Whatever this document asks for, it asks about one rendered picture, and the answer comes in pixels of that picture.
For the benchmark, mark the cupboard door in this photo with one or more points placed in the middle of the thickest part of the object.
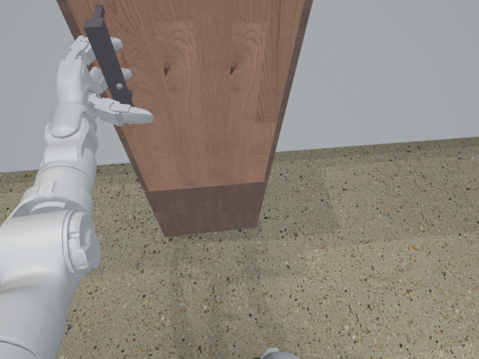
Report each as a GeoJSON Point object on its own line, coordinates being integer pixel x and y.
{"type": "Point", "coordinates": [212, 73]}

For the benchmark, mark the robot left upper arm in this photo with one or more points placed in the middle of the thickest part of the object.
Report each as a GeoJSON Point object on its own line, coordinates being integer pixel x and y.
{"type": "Point", "coordinates": [43, 258]}

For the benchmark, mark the handle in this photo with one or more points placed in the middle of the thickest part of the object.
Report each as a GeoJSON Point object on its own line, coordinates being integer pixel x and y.
{"type": "Point", "coordinates": [101, 43]}

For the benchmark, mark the left robot hand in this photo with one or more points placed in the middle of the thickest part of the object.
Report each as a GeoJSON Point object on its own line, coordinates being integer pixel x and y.
{"type": "Point", "coordinates": [75, 84]}

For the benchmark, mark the left robot forearm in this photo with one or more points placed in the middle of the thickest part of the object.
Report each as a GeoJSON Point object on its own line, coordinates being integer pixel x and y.
{"type": "Point", "coordinates": [65, 179]}

